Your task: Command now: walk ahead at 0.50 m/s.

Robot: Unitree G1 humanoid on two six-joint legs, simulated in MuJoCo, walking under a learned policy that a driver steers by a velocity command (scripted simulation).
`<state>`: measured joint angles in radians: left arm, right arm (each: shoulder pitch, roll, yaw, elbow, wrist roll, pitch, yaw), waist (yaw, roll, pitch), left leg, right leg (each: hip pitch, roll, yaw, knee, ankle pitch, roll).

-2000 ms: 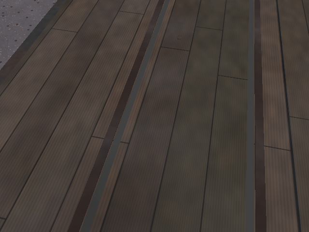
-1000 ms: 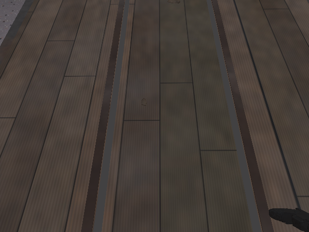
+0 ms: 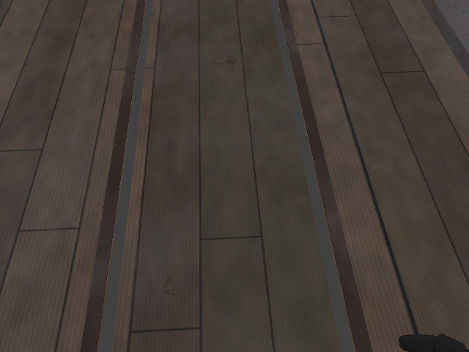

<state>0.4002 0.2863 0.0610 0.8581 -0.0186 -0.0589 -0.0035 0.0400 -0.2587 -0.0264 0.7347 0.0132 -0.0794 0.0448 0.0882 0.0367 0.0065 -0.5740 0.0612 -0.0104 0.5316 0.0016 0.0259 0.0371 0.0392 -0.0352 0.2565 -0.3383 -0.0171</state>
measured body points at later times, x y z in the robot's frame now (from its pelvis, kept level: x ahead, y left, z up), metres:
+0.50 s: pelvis +0.26 +0.01 +0.01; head +0.29 +0.01 +0.45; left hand +0.48 +0.25 -0.09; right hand +0.27 -0.27 -0.12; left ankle +0.16 +0.12 -0.73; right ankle +0.44 -0.13 -0.70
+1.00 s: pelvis +0.53 -0.02 +0.01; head +0.55 -0.01 +0.45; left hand +0.50 +0.26 -0.13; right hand +0.74 -0.24 -0.10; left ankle +0.68 +0.17 -0.68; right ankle +0.45 -0.13 -0.73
